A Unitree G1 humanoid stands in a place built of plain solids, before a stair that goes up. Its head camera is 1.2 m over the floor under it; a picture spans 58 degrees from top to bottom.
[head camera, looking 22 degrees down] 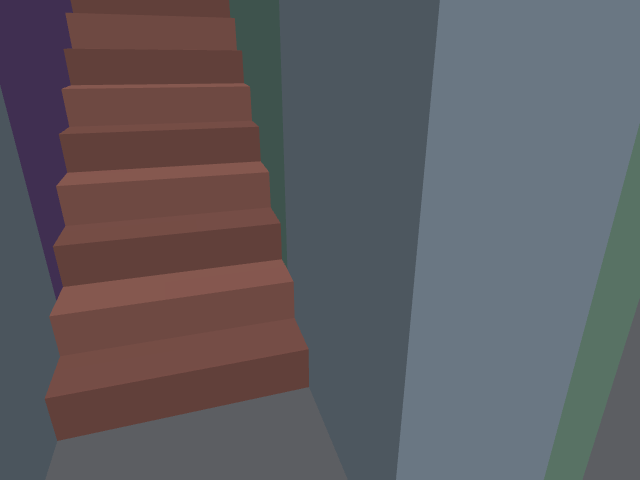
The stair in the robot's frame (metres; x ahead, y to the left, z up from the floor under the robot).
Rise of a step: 0.18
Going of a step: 0.22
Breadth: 1.10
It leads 17 degrees to the left of straight ahead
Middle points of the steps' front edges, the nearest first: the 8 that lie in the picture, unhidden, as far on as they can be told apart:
1.26 0.47 0.18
1.47 0.54 0.37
1.68 0.61 0.55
1.90 0.67 0.73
2.11 0.74 0.91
2.32 0.81 1.09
2.54 0.87 1.28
2.75 0.94 1.46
